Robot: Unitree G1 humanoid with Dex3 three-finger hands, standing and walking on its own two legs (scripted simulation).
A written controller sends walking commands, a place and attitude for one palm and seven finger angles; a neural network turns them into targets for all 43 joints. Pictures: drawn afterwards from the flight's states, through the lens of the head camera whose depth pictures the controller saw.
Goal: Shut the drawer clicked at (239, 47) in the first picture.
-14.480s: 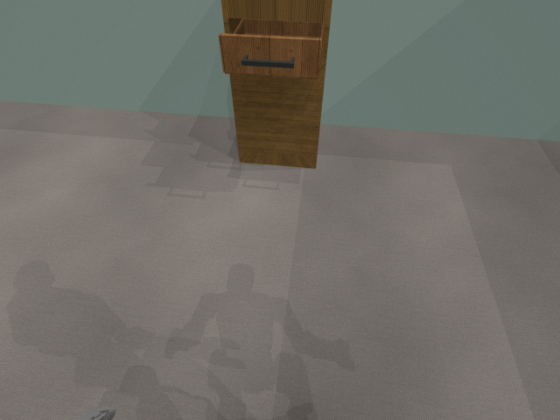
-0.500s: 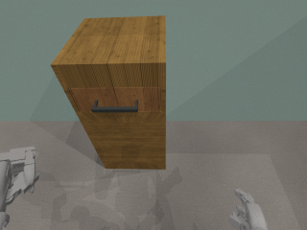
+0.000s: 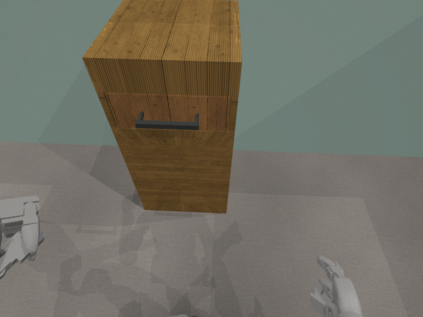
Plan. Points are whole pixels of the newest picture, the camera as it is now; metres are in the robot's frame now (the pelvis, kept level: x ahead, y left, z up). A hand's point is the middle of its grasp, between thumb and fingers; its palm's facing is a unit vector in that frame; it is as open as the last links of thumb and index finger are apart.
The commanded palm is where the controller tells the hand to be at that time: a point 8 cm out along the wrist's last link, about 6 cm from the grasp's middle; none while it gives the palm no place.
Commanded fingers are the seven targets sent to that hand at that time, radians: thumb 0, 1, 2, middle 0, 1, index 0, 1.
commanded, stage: step back with the hand held close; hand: left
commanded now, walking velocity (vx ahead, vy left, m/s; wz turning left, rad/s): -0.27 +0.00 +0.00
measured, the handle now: (168, 120) +0.68 +0.18 -0.08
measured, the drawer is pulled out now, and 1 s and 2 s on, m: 0.00 0.00 0.00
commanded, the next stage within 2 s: stop stepping back and stand still in 0.58 s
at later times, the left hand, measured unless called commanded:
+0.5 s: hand out of the picture +0.11 +0.25 +0.17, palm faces +0.35 -0.81 -0.46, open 3.3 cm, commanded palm +0.05 +0.28 +0.18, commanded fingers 0.00 0.90 0.90 -1.40 -1.60 -1.40 -1.60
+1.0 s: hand out of the picture +0.08 +0.25 +0.15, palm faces +0.38 -0.85 -0.36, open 3.3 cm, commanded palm +0.01 +0.28 +0.18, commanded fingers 0.00 0.90 0.90 -1.40 -1.60 -1.40 -1.60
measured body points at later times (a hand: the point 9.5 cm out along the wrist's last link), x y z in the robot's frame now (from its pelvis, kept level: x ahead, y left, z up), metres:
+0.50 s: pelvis -0.08 +0.00 +0.00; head -0.05 +0.03 +0.45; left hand +0.09 +0.29 +0.20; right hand +0.10 -0.22 -0.07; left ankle +0.04 +0.08 -0.73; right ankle -0.18 -0.13 -0.69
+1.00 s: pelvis -0.13 +0.01 -0.02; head -0.16 +0.03 +0.43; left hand +0.05 +0.29 +0.17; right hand -0.03 -0.27 -0.11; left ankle +0.02 +0.08 -0.73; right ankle -0.24 -0.12 -0.73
